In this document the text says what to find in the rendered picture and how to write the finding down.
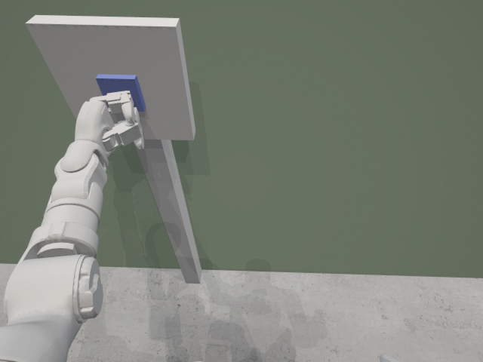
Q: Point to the robot left hand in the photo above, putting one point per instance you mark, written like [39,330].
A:
[95,124]

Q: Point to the left robot forearm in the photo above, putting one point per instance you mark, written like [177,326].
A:
[73,212]

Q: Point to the panel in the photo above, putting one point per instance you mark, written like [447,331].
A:
[78,48]

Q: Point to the robot left upper arm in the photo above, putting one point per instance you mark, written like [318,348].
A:
[48,301]

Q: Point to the button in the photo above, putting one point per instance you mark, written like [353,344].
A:
[116,83]

